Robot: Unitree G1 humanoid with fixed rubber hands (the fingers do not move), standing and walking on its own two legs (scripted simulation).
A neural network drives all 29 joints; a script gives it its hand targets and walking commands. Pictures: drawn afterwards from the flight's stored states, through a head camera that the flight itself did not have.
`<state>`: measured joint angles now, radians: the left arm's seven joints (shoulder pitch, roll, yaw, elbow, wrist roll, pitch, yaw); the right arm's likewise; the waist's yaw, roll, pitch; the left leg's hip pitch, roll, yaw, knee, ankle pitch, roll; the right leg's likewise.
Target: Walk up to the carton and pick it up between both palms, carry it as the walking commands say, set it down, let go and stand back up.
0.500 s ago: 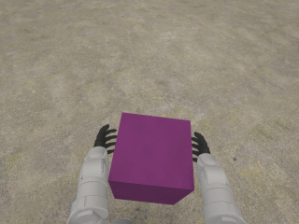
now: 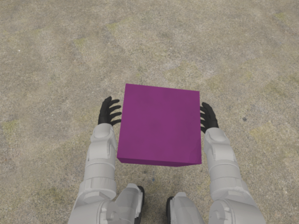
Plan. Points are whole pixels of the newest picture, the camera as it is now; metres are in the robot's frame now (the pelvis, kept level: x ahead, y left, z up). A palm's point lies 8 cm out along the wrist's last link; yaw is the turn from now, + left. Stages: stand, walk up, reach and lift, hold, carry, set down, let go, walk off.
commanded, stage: set down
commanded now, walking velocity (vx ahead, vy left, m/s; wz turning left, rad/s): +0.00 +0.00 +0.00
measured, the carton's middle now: (155, 131) +0.38 +0.03 -0.13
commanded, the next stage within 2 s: none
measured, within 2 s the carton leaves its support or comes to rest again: neither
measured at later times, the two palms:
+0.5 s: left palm (114, 123) +0.39 +0.16 -0.13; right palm (202, 125) +0.42 -0.13 -0.14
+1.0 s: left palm (116, 123) +0.42 +0.18 -0.21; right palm (192, 126) +0.44 -0.12 -0.23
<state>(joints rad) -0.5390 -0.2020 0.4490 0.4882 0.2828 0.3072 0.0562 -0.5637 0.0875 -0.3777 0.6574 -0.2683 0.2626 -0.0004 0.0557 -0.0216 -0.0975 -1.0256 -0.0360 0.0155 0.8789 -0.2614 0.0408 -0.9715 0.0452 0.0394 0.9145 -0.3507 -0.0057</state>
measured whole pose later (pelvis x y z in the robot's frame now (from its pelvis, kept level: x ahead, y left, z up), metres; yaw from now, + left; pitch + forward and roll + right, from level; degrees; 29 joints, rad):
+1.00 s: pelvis -0.02 -0.01 -0.14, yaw -2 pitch +43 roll -2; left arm -0.90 -0.05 0.51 0.62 0.20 0.30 0.06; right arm -0.92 0.00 -0.35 0.75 -0.19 0.29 -0.09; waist 0.09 -0.02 -0.18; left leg -1.80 -0.05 -0.04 1.45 -0.41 0.01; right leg -1.74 0.10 0.02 1.48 -0.50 0.00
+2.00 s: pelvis -0.06 -0.01 -0.25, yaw -2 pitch +36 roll -1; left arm -1.36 0.12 0.49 0.58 0.09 0.33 0.10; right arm -1.47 -0.21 -0.23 0.77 -0.06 0.34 -0.13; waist 0.10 -0.01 0.44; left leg -2.03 -0.05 -0.03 1.89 -0.48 -0.01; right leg -1.97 0.12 -0.01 1.94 -0.59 0.01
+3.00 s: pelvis -0.06 -0.01 -0.33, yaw -3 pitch +33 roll +0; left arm -1.54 0.24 0.42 0.89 0.00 0.29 0.13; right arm -1.66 -0.32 -0.07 1.07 0.05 0.31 -0.14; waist 0.13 -0.01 0.52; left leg -2.18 -0.03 0.01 2.15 -0.54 0.01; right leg -2.12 0.15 -0.01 2.20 -0.65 0.02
